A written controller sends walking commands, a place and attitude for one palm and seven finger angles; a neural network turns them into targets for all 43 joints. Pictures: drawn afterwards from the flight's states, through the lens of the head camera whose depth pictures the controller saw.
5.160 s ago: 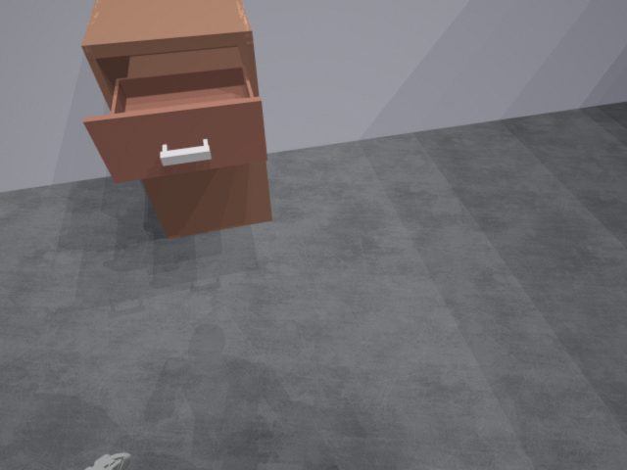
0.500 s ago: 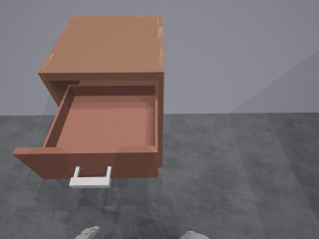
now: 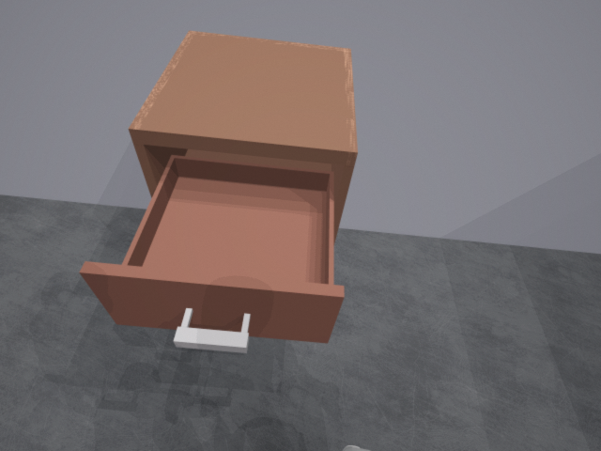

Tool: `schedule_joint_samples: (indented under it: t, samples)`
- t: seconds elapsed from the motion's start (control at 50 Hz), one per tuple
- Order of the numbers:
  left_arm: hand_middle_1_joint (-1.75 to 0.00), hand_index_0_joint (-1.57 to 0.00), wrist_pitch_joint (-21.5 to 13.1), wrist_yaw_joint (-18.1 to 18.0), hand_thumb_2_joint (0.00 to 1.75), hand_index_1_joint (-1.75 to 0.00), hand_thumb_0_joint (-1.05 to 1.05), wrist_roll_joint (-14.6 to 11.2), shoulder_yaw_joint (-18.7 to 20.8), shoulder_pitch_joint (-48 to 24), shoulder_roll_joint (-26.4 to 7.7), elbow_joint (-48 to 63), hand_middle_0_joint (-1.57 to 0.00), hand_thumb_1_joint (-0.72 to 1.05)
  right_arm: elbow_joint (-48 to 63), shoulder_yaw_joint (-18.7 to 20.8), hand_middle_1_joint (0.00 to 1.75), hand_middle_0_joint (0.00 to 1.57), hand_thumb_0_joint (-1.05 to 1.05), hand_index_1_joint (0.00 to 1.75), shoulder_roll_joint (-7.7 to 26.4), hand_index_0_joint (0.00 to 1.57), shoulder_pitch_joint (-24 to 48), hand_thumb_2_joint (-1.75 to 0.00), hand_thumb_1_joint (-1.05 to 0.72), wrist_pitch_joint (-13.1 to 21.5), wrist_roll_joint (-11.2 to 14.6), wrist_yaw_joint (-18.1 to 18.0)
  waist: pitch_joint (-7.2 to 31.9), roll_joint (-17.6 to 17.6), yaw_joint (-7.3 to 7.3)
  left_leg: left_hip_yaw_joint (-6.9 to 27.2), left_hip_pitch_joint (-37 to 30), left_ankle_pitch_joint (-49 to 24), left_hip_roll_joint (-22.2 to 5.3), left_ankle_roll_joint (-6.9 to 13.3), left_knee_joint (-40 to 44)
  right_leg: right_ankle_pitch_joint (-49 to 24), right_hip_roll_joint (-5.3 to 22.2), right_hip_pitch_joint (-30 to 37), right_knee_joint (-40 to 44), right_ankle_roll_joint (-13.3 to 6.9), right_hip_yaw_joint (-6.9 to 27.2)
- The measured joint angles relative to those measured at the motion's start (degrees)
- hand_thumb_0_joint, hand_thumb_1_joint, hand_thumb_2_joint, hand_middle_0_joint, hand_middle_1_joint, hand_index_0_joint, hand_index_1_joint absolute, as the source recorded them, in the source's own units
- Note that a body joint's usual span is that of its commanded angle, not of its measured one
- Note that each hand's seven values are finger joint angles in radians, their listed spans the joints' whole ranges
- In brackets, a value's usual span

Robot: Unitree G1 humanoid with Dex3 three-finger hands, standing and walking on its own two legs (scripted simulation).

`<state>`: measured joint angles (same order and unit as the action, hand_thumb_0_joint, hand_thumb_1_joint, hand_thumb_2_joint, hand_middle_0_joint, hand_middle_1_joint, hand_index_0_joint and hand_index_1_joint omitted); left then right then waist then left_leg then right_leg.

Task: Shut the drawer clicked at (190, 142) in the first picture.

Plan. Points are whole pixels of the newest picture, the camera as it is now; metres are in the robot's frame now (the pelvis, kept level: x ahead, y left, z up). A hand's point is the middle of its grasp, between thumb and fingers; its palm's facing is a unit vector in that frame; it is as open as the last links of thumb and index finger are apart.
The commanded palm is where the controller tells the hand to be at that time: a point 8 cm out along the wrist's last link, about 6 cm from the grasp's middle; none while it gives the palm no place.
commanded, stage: come to a stop and stand still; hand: left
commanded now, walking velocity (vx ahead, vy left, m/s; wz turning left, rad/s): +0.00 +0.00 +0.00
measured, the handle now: (215, 328) +0.30 +0.16 -0.10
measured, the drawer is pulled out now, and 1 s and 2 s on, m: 0.30 0.30 0.30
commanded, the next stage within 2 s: look again from close up in 0.70 s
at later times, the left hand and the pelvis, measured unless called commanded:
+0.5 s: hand out of the picture -0.07 +0.15 -0.17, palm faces +0.02 -0.98 -0.18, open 7.3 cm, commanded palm none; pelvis -0.04 -0.01 +0.01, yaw -1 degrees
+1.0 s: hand out of the picture -0.05 +0.16 -0.18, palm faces -0.01 -0.99 -0.17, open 7.3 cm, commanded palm none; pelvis -0.03 +0.00 +0.00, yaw -2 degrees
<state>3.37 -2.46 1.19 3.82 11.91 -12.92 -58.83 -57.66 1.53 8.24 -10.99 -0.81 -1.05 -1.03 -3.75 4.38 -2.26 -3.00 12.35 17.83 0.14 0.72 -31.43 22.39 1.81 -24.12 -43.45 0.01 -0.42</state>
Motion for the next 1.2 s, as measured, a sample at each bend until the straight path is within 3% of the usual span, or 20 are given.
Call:
schedule_joint_samples:
  t: [0.06,0.12,0.2,0.24,0.26,0.32,0.4,0.54,0.82,0.92,1.02,1.2]
  samples:
    - [-0.30,-0.20,0.31,0.22,0.90,-0.30,0.00,0.10,-0.01,1.17,0.53,-0.63,-0.20,0.91,-1.23,-0.50,0.30,0.20,0.01,0.30,-0.50,0.20,-1.30,-0.90,-0.93,-0.48,-0.19,-0.96,1.02,-0.40,-0.28,-0.39,-0.86,-2.50,0.43,0.77,3.57,0.61,-1.47,-0.42,-9.50,0.43,2.01]
    - [-0.30,-0.20,0.02,0.40,0.90,-0.30,0.00,0.08,-0.33,2.86,1.23,-1.45,-0.20,0.91,-2.21,-0.70,0.30,0.20,0.01,0.30,-0.17,0.21,-1.65,-0.90,-0.94,-0.46,-0.08,-0.93,1.87,-0.86,-0.39,-1.16,-0.53,-4.41,1.34,1.37,6.01,0.76,-1.14,2.13,-11.15,1.05,2.10]
    - [-0.30,-0.20,-0.08,0.46,0.90,-0.30,0.00,0.01,-1.17,4.82,2.24,-3.30,-0.20,0.91,-2.93,-0.35,0.30,0.20,0.01,0.30,0.12,0.21,-1.57,-0.90,-0.94,0.08,0.05,-1.04,2.37,-1.71,0.39,-2.27,0.44,-5.94,2.38,1.77,7.47,3.31,0.08,9.77,0.72,1.21,0.45]
    - [-0.30,-0.20,-0.56,0.31,0.90,-0.30,0.00,-0.11,-1.68,5.56,2.77,-4.24,-0.20,0.91,-3.37,-0.22,0.30,0.20,0.01,0.30,0.24,0.21,-1.77,-0.90,-0.94,0.39,0.29,-0.95,2.53,-2.08,0.86,-2.77,1.24,-6.23,2.79,1.58,7.12,-0.63,0.36,14.53,10.93,1.02,-0.19]
    - [-0.30,-0.20,-0.97,0.10,0.90,-0.30,0.00,-0.13,-1.94,5.67,3.29,-4.98,-0.20,0.91,-3.85,-0.03,0.30,0.20,0.01,0.30,0.50,0.21,-1.84,-0.90,-0.94,0.49,0.54,-0.98,2.46,-2.90,1.08,-2.71,1.68,-6.11,2.53,1.35,6.40,-0.66,0.05,16.44,14.85,-0.20,-0.54]
    - [-0.30,-0.20,-1.98,-0.14,0.90,-0.30,0.00,-0.22,-3.06,6.44,5.30,-6.33,-0.20,0.91,-5.40,0.21,0.30,0.20,0.01,0.30,1.78,0.21,-2.76,-0.90,-0.95,0.21,1.04,-0.91,2.44,-6.57,2.04,-1.35,0.85,-6.77,0.73,0.45,6.88,-2.76,-1.98,18.72,18.43,-1.96,-1.85]
    - [-0.30,-0.20,-2.98,-0.38,0.90,-0.30,0.00,-0.46,-3.79,7.62,5.88,-6.94,-0.20,0.91,-7.38,-0.58,0.30,0.20,0.01,0.30,0.91,0.20,-4.27,-0.90,-0.94,-0.37,0.86,-0.43,2.71,-6.13,2.46,-1.09,-0.91,-8.00,-0.05,-0.27,8.55,-4.14,-2.86,20.23,19.77,-2.68,-2.01]
    - [-0.30,-0.20,-2.91,-0.04,0.90,-0.30,0.00,-0.74,-4.41,7.34,6.91,-7.19,-0.20,0.91,-9.76,-1.37,0.30,0.20,0.01,0.30,-1.29,0.20,-7.29,-0.90,-0.92,-0.67,0.63,-0.22,2.73,-4.32,2.70,-0.48,-1.15,-8.77,-1.31,-1.09,8.70,-5.23,-4.23,20.99,20.95,-3.65,-2.47]
    - [-0.30,-0.20,-3.90,-0.32,0.90,-0.30,0.00,-0.72,-4.49,8.04,8.39,-7.60,-0.20,0.91,-10.54,-1.85,0.30,0.20,0.01,0.30,-3.13,0.20,-10.40,-0.90,-0.91,0.37,0.63,-0.74,1.87,-4.71,2.62,-0.28,1.60,-7.65,-1.89,-1.47,6.35,-5.01,-4.76,19.23,21.11,-3.79,-2.34]
    - [-0.30,-0.21,-5.82,-0.47,0.90,-0.30,0.00,-0.09,-4.61,9.62,8.27,-4.91,-0.20,0.91,-5.38,-1.65,0.30,0.20,0.01,0.30,-1.96,0.20,-8.15,-0.90,-0.91,0.66,0.39,0.18,1.59,-6.30,3.15,1.95,6.07,-0.84,-2.06,0.03,-4.81,-4.01,-5.84,16.79,18.64,-3.64,-1.66]
    - [-0.30,-0.21,-5.03,-0.57,0.90,-0.30,0.00,-0.34,-4.29,8.71,6.36,-3.27,-0.20,0.91,-4.33,-1.58,0.30,0.20,0.03,0.30,-0.41,0.20,-7.35,-0.90,-0.94,1.50,0.23,-0.65,3.51,-5.03,3.11,1.45,3.36,1.43,-0.31,0.43,-2.62,-0.07,-4.17,15.84,13.50,-2.34,-1.72]
    - [-0.30,-0.20,-3.76,-0.76,0.90,-0.30,0.01,-0.45,-3.85,4.83,3.07,0.29,-0.20,0.92,-2.31,-2.20,0.30,0.20,0.02,0.30,1.05,0.20,-4.38,-0.90,-0.93,2.21,0.19,-0.85,4.32,-3.03,2.09,0.41,1.77,0.71,1.58,2.60,-1.24,-0.55,-2.21,17.31,14.69,-0.35,-0.89]
